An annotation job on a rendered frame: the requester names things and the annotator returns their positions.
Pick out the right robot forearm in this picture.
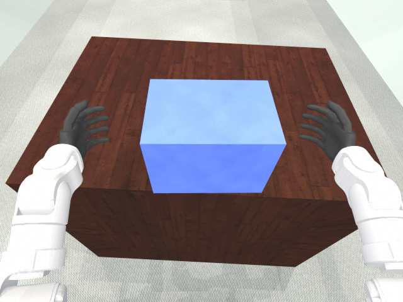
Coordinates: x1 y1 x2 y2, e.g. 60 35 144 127
332 146 403 274

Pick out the left robot forearm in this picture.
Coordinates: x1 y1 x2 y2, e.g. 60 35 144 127
0 144 84 295

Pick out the pedestal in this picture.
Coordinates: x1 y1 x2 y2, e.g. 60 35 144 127
6 36 387 267

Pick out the robot right hand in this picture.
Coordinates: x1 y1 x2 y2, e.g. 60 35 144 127
299 101 356 162

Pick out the right robot upper arm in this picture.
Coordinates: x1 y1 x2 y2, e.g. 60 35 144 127
365 277 403 302

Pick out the carton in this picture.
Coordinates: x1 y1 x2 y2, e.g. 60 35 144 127
140 79 286 193

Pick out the left robot upper arm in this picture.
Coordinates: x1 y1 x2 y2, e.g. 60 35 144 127
0 282 67 302

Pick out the robot left hand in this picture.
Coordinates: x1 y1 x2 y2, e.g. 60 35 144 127
59 100 110 159

